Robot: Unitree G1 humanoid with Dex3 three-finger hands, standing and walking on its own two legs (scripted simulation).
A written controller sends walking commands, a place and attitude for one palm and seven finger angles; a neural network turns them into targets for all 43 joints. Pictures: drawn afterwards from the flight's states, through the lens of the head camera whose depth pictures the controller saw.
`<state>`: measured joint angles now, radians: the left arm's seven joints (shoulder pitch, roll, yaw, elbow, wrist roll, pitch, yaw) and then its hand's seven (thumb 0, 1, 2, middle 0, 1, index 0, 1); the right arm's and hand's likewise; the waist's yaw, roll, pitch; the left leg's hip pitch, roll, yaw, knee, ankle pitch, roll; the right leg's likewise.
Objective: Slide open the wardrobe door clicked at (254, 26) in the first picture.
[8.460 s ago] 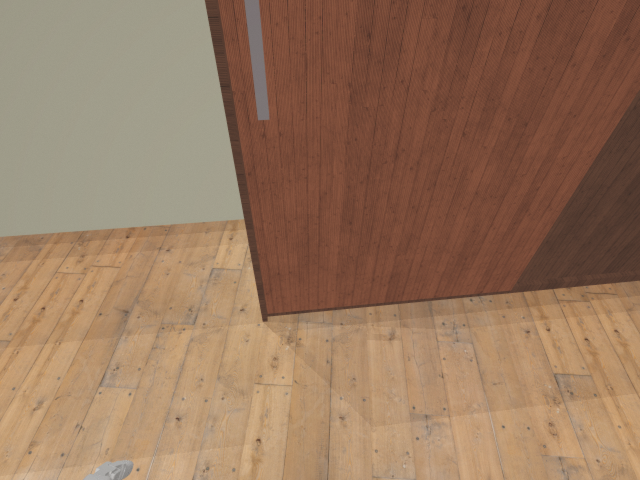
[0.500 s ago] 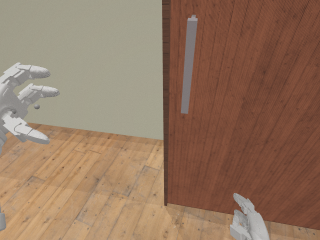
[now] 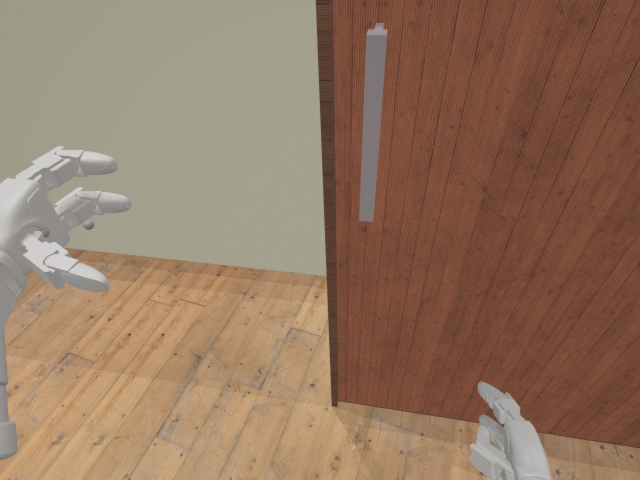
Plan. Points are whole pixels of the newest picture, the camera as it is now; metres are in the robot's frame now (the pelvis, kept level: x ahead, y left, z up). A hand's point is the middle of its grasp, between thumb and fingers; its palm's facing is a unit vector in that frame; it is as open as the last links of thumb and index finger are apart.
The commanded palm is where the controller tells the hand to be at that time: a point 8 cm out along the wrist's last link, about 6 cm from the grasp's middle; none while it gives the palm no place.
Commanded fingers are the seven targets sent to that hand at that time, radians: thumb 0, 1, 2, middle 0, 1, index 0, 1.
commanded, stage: move the hooked fingers beside the handle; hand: left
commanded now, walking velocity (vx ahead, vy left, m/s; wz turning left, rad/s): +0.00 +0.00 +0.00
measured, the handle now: (372, 132) +0.52 -0.01 +0.22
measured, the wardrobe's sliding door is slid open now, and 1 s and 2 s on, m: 0.00 0.00 0.00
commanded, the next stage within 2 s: none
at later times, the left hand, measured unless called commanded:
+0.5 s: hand (167, 194) +0.33 +0.21 +0.24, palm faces -0.07 -1.00 -0.06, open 14.0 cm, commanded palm +0.30 +0.26 +0.23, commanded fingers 0.00 -0.50 0.30 -0.30 -1.20 -0.30 -1.20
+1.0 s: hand (240, 179) +0.38 +0.14 +0.22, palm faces -0.06 -1.00 -0.04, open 14.0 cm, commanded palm +0.35 +0.20 +0.23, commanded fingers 0.00 -0.50 0.30 -0.30 -1.20 -0.30 -1.20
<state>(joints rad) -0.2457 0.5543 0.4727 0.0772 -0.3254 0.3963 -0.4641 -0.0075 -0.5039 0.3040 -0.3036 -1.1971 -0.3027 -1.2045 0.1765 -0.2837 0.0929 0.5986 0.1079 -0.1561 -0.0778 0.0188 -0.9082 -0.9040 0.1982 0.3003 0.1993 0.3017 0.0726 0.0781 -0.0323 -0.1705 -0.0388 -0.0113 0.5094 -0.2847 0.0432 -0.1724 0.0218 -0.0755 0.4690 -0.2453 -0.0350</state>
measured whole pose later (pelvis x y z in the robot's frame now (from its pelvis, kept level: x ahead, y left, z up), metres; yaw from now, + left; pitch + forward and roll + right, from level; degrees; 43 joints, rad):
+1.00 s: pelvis +0.01 -0.01 +0.00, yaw -1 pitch -1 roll +0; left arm -0.50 0.31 0.20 0.14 -0.25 0.44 -0.17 -0.01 -0.50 0.30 -0.30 -1.20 -0.30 -1.20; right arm 0.14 -0.24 0.09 0.63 0.09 -0.07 -0.06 0.02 -0.91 -0.90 0.20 0.30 0.20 0.30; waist 0.03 0.06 -0.04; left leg -0.16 -0.03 0.00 0.46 -0.28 0.03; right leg -0.18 0.03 -0.06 0.45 -0.25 -0.05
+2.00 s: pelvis +0.01 -0.01 +0.01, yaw -3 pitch +1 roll +0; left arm -0.83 0.18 0.17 0.65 -0.14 0.21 0.05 -0.01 -0.50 0.30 -0.30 -1.20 -0.30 -1.20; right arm 0.27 -0.23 0.04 0.68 0.06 -0.03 -0.05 0.02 -0.91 -0.90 0.20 0.30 0.20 0.30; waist -0.03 0.04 -0.03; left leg -0.17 -0.01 0.04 0.41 -0.25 0.03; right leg -0.21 0.05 -0.02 0.41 -0.21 -0.05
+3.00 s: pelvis +0.01 -0.01 +0.01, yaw -3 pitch +0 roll +0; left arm -0.80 0.16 0.14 0.62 -0.14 0.19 0.06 -0.01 -0.50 0.30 -0.30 -1.20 -0.30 -1.20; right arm 0.26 -0.22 0.05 0.67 0.06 -0.03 -0.05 0.02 -0.91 -0.90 0.20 0.30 0.20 0.30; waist -0.02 0.03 -0.04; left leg -0.17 -0.02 0.04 0.41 -0.24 0.03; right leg -0.20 0.05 -0.02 0.40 -0.20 -0.05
